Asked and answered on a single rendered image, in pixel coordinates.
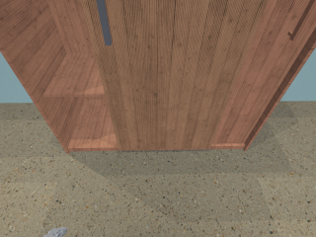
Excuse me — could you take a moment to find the wardrobe door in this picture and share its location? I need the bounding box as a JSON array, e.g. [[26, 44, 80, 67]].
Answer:
[[81, 0, 269, 150], [212, 0, 316, 144]]

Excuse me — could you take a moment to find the handle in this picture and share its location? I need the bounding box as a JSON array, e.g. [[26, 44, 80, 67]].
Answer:
[[96, 0, 112, 45], [290, 0, 316, 41]]

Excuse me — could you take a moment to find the left robot hand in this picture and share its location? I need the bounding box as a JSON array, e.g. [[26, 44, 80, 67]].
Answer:
[[42, 227, 67, 237]]

